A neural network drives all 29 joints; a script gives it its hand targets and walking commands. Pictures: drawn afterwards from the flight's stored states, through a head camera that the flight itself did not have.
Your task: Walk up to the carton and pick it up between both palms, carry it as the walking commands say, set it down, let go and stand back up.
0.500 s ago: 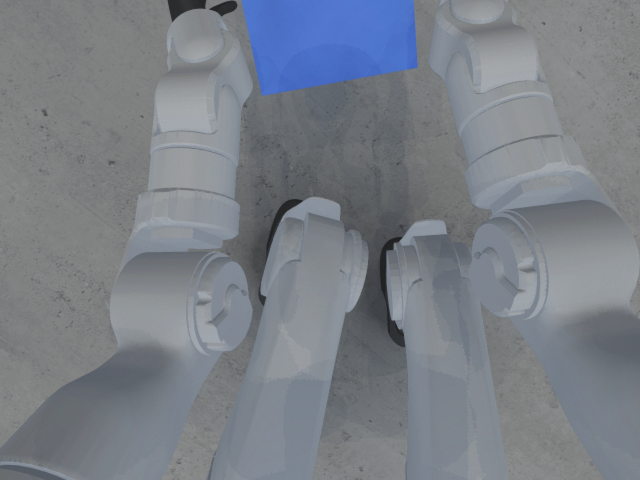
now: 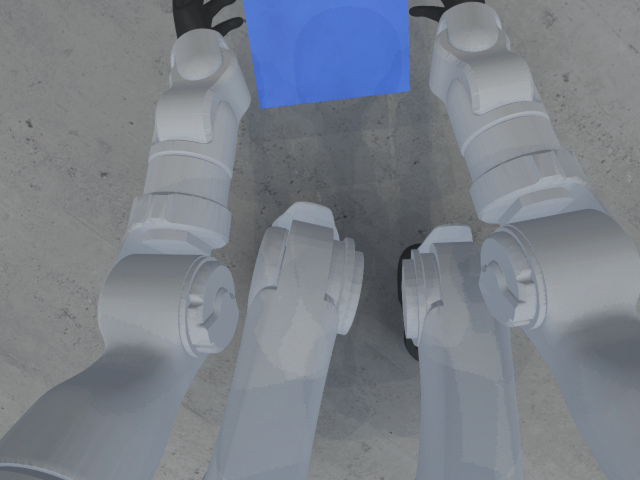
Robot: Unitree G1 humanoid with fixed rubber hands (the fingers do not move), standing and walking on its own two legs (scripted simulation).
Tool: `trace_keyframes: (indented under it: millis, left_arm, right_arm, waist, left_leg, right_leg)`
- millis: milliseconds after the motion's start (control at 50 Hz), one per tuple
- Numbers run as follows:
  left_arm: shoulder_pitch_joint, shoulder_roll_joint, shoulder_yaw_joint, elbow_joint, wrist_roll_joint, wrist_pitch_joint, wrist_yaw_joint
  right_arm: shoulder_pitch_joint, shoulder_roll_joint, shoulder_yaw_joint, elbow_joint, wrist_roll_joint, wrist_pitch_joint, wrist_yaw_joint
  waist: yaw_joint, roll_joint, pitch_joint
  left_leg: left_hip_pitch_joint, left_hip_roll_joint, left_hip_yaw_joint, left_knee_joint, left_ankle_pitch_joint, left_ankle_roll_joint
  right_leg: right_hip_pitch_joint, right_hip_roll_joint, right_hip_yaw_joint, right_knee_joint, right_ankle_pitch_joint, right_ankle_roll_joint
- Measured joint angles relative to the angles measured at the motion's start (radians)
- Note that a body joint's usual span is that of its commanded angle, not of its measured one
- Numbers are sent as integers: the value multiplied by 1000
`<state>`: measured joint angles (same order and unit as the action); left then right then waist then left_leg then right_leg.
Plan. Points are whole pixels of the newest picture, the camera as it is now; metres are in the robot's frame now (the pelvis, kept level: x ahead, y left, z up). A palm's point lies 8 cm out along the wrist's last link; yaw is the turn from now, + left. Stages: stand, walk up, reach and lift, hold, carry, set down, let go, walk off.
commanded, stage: set down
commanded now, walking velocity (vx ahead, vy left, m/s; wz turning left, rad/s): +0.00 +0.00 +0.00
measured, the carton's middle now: (323, 10) +0.54 +0.11 -0.28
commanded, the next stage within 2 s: none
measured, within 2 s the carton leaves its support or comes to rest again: rests again in 0.54 s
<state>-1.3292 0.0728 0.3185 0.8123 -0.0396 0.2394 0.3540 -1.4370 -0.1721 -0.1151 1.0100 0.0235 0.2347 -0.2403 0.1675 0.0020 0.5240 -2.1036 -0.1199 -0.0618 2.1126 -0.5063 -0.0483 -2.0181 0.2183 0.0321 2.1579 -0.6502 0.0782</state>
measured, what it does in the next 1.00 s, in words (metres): stands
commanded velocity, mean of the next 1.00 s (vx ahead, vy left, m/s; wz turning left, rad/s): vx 0.00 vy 0.00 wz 0.00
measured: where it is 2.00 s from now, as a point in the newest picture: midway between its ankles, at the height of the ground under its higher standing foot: (354, 303)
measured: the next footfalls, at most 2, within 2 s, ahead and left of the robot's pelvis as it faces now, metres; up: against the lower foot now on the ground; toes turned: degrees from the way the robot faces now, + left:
none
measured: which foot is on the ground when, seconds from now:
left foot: down 0.00-1.00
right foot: down 0.00-1.00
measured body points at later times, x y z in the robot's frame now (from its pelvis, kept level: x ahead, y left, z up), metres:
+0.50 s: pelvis +0.01 -0.03 -0.02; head +0.39 +0.00 +0.21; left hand +0.49 +0.22 -0.22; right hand +0.57 -0.03 -0.23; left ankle +0.14 +0.11 -0.36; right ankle +0.11 -0.12 -0.36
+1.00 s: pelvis +0.02 -0.01 -0.03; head +0.38 +0.01 +0.22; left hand +0.49 +0.23 -0.22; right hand +0.56 -0.03 -0.23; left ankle +0.14 +0.11 -0.36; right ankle +0.11 -0.11 -0.36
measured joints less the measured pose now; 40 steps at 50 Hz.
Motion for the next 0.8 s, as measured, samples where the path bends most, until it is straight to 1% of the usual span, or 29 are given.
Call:
trace_keyframes:
  millis: [80,140,200,240,300,380,420,480,540,600,680,740,800]
  left_arm:
    - [-23,18,20,37,-5,-22,-74]
    - [-48,29,59,84,13,-46,-114]
    - [-71,50,79,143,34,-40,-160]
    - [-75,54,84,160,33,-35,-178]
    - [-68,64,81,167,27,-40,-197]
    - [-46,71,98,153,32,-51,-199]
    - [-39,69,96,143,26,-53,-207]
    - [-26,80,80,136,6,-53,-223]
    - [-25,91,71,146,-3,-50,-232]
    - [-34,101,66,163,-6,-46,-234]
    - [-43,93,77,195,12,-47,-238]
    - [-31,89,69,209,16,-46,-238]
    - [-27,84,63,223,31,-51,-237]
  right_arm:
    - [-52,-28,25,55,2,-13,12]
    - [-94,-35,35,99,-6,-19,23]
    - [-132,-42,33,155,-20,-20,40]
    - [-135,-46,38,175,-30,-25,46]
    - [-114,-39,50,161,-31,-29,40]
    - [-90,-24,63,126,21,-47,38]
    - [-89,-24,63,118,24,-49,28]
    - [-95,-19,66,124,12,-51,21]
    - [-100,-13,58,142,-4,-55,23]
    - [-95,-12,61,140,0,-52,27]
    - [-82,-17,43,158,-7,-57,46]
    - [-66,-20,49,171,-13,-57,59]
    - [-59,-22,31,187,-19,-66,75]
  waist:
    - [8,8,-1]
    - [8,1,-3]
    - [10,-2,-7]
    - [8,-8,-7]
    - [6,-26,-3]
    - [13,-42,-3]
    - [20,-42,-4]
    - [17,-38,-3]
    - [12,-36,-5]
    - [9,-38,-3]
    - [15,-41,-27]
    - [16,-37,-61]
    - [18,-31,-80]
  left_leg:
    - [-15,20,17,20,-5,1]
    - [-29,39,31,35,-12,1]
    - [-41,54,41,49,-23,-3]
    - [-41,55,46,55,-33,-9]
    - [-38,59,42,62,-51,-21]
    - [-37,66,29,66,-68,-36]
    - [-39,70,29,65,-70,-40]
    - [-42,71,32,66,-66,-39]
    - [-45,73,36,71,-61,-36]
    - [-47,77,39,77,-58,-31]
    - [-63,83,43,81,-55,-19]
    - [-83,87,46,83,-54,-7]
    - [-95,88,50,82,-54,3]
  right_leg:
    - [-29,-1,3,28,6,-8]
    - [-57,8,11,50,11,-6]
    - [-83,10,13,71,12,-12]
    - [-89,1,10,85,2,-24]
    - [-95,-3,1,97,-9,-44]
    - [-104,-5,-19,99,-14,-69]
    - [-109,-9,-23,100,-14,-78]
    - [-111,-16,-26,105,-14,-85]
    - [-114,-21,-27,112,-13,-85]
    - [-114,-23,-27,117,-10,-82]
    - [-126,-22,-26,115,-7,-74]
    - [-140,-25,-24,111,-8,-66]
    - [-148,-28,-21,106,-9,-60]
